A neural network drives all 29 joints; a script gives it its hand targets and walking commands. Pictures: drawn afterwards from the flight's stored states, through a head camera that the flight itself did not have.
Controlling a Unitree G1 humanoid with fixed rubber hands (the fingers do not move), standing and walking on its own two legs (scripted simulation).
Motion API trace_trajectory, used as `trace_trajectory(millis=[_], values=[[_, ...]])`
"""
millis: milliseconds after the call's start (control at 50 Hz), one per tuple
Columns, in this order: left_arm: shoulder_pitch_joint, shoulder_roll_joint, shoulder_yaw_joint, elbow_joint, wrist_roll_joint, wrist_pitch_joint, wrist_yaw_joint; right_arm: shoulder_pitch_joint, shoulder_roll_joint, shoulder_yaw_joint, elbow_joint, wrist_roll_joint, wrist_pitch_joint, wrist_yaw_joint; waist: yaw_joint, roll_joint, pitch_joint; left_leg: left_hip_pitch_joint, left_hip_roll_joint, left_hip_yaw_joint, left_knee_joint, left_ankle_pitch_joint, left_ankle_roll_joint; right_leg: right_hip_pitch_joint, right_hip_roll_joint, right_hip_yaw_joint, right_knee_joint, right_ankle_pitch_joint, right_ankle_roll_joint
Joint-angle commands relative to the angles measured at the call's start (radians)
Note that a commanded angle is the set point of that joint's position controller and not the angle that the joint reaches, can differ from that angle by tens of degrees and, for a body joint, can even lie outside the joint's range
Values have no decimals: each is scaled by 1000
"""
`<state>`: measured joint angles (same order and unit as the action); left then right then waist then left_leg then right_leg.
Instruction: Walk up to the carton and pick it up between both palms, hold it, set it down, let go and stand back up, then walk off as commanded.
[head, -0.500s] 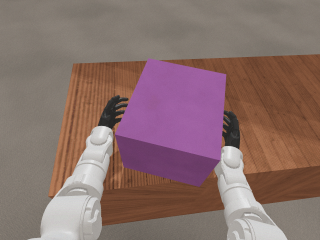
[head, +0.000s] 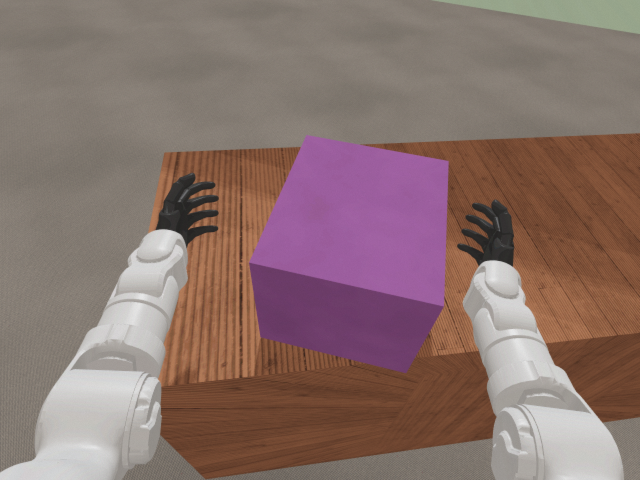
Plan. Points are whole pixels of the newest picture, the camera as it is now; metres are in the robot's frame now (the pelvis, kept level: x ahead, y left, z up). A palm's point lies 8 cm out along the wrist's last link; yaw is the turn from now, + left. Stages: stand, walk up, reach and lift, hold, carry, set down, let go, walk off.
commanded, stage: set down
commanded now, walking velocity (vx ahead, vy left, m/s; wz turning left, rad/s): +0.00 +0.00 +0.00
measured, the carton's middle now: (354, 249) +0.44 -0.05 +0.01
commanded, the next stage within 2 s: none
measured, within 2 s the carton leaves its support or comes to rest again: neither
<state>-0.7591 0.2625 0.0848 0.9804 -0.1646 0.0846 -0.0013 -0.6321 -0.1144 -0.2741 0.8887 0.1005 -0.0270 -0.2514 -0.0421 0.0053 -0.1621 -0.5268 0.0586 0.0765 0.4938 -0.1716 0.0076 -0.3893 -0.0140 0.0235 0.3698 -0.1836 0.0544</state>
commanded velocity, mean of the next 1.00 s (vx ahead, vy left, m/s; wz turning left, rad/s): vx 0.00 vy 0.00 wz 0.00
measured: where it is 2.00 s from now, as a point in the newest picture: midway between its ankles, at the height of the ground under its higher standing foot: outside the picture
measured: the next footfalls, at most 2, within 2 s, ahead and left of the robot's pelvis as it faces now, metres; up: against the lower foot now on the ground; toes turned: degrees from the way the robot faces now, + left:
none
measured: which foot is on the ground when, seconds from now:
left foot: down 0.00-1.00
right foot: down 0.00-1.00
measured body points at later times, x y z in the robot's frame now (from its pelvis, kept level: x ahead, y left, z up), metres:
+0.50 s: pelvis -0.02 +0.00 +0.00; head -0.02 +0.02 +0.45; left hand +0.42 +0.19 +0.13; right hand +0.36 -0.24 +0.10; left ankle +0.04 +0.10 -0.74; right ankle -0.01 -0.16 -0.74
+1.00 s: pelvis -0.02 +0.00 +0.00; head -0.03 +0.02 +0.45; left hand +0.40 +0.19 +0.11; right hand +0.32 -0.24 +0.07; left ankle +0.04 +0.10 -0.74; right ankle -0.01 -0.16 -0.74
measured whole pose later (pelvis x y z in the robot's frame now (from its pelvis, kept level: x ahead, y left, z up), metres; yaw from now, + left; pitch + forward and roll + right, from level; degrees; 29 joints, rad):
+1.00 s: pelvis -0.02 +0.00 +0.00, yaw +0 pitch +2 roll -2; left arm -0.73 0.33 0.02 0.84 -0.23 0.27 -0.05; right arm -0.40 -0.13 -0.16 0.56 0.18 0.19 -0.25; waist -0.06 -0.01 -0.06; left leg -0.37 0.06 0.08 0.49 -0.16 0.02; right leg -0.24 -0.01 0.02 0.39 -0.18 0.06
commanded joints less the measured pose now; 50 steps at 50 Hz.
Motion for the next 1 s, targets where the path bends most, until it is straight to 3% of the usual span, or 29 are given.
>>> trace_trajectory(millis=[0, 20, 80, 120, 140, 160, 180, 220, 240, 260, 280, 340, 400, 420, 520, 540, 560, 600, 620, 640, 660, 680, 700, 760, 800, 840, 900, 940, 980], values=[[-723, 300, -106, -396, -119, -14, -3, -606, -233, 130, -431, 139, 26, 20, -141, 64, -743, 642, -38, -48, 60, 385, -65, 37, 82, -65, 21, 441, -12], [-684, 315, -97, -371, -135, -14, -11, -572, -213, 139, -427, 138, 37, 24, -128, 24, -703, 613, -43, -40, 43, 357, -53, 56, 78, -53, 14, 435, -9], [-816, 333, -134, -355, -157, 14, -11, -645, -232, 100, -420, 119, 79, 22, -172, 91, -702, 608, -46, -46, 34, 275, -54, 4, 73, -60, 13, 360, -11], [-826, 314, -157, -448, -181, 16, -4, -674, -241, 76, -491, 123, 88, 20, -200, 56, -757, 615, -36, -58, 22, 283, -53, 9, 84, -87, 20, 379, -4], [-735, 343, -134, -336, -171, 36, -8, -640, -261, 112, -436, 126, 108, 22, -157, 51, -673, 599, -39, -56, 13, 248, -41, 6, 79, -64, 3, 329, -8], [-749, 296, -170, -227, -178, 33, -13, -650, -234, 88, -342, 119, 131, 23, -182, 16, -599, 570, -40, -64, 14, 169, -36, -19, 78, -73, 0, 260, -16], [-706, 330, -131, -325, -149, 42, -21, -610, -226, 113, -440, 134, 127, 18, -162, 27, -627, 591, -31, -51, -21, 229, -36, 70, 85, -68, -1, 340, -5], [-827, 346, -139, -268, -142, 62, -28, -701, -226, 98, -342, 140, 151, 24, -155, 77, -575, 579, -34, -53, -21, 203, -44, 23, 73, -61, -1, 267, -8], [-774, 343, -125, -314, -123, 71, -17, -684, -222, 72, -430, 127, 144, 15, -155, 61, -630, 588, -41, -36, -22, 201, -44, 63, 76, -61, -9, 292, -7], [-770, 321, -146, -306, -132, 73, -18, -663, -233, 88, -403, 143, 148, 20, -182, 73, -598, 580, -39, -57, -29, 190, -48, 60, 78, -74, 8, 299, -2], [-765, 349, -122, -341, -136, 68, -19, -671, -221, 102, -460, 145, 151, 16, -151, 48, -598, 577, -34, -62, -34, 185, -35, 70, 76, -67, 6, 286, -11], [-604, 300, -98, -415, -82, 84, -42, -481, -232, 110, -509, 145, 121, 3, -178, 34, -621, 659, -38, -61, -23, 376, -60, 219, 82, -61, 12, 512, 7], [-663, 353, -93, -388, -100, 85, -37, -562, -209, 142, -520, 169, 142, 13, -120, 42, -549, 590, -52, -33, -43, 250, -38, 195, 70, -44, 6, 382, 15], [-686, 320, -125, -387, -106, 81, -32, -546, -223, 127, -479, 179, 152, 16, -158, 74, -508, 605, -40, -42, -63, 208, -46, 153, 80, -61, -4, 318, 0], [-642, 363, -94, -366, -104, 88, -35, -559, -171, 159, -635, 170, 148, 9, -102, 1, -522, 553, -52, -17, -70, 143, -20, 207, 67, -47, -6, 281, 14], [-688, 358, -125, -333, -132, 85, -35, -604, -202, 135, -654, 167, 145, 12, -133, -7, -535, 550, -49, -32, -67, 102, -19, 150, 65, -45, -6, 253, 12], [-667, 385, -103, -374, -125, 85, -32, -565, -192, 151, -669, 167, 151, 16, -111, 6, -523, 558, -48, -30, -70, 103, -8, 182, 60, -41, -6, 248, 6], [-704, 347, -140, -383, -135, 91, -36, -548, -204, 140, -577, 157, 165, 13, -143, 48, -449, 582, -27, -48, -82, 60, -32, 97, 73, -69, -8, 178, -6], [-676, 355, -108, -335, -134, 87, -34, -565, -180, 170, -613, 153, 169, 12, -99, 9, -447, 551, -38, -27, -78, 74, -21, 136, 66, -47, -19, 179, -9], [-598, 307, -125, -308, -129, 97, -45, -484, -173, 185, -565, 160, 168, 15, -126, 20, -401, 577, -29, -45, -79, 85, -23, 142, 65, -52, -13, 206, -6], [-756, 367, -134, -342, -142, 88, -33, -622, -209, 147, -611, 161, 166, 17, -108, 53, -445, 576, -31, -40, -66, 36, -27, 77, 60, -56, -12, 132, -13], [-551, 311, -136, -358, -126, 92, -36, -434, -159, 186, -610, 181, 169, 19, -112, 9, -416, 612, -27, -44, -85, 82, -17, 130, 69, -62, -20, 179, -18], [-587, 372, -99, -324, -108, 90, -44, -485, -162, 181, -674, 163, 153, 13, -77, 8, -484, 590, -34, -22, -69, 119, -19, 171, 57, -36, -12, 234, -8], [-465, 343, -83, -442, -80, 84, -47, -304, -160, 180, -638, 161, 132, 1, -97, 33, -475, 645, -40, -23, -56, 232, -40, 217, 65, -40, -18, 345, -1], [-414, 330, -79, -454, -74, 113, -67, -263, -180, 198, -684, 178, 134, -3, -106, 18, -442, 673, -34, -32, -70, 261, -32, 220, 75, -46, -21, 349, 4], [-523, 389, -38, -488, -71, 113, -64, -365, -154, 203, -740, 172, 144, -10, -58, 15, -469, 615, -46, -7, -63, 213, -19, 197, 59, -32, -21, 314, 9], [-432, 370, -46, -600, -90, 119, -42, -268, -175, 192, -782, 184, 142, 0, -76, 38, -460, 667, -36, -26, -74, 232, -34, 184, 72, -43, -35, 283, -3], [-448, 399, -37, -526, -95, 115, -46, -281, -123, 245, -730, 202, 163, 11, -24, 47, -399, 612, -42, -9, -70, 167, -22, 166, 64, -38, -21, 215, -10], [-361, 370, -49, -593, -102, 106, -48, -192, -131, 215, -778, 179, 149, 5, -46, 6, -437, 649, -44, -5, -80, 179, -24, 192, 66, -36, -38, 241, -8]])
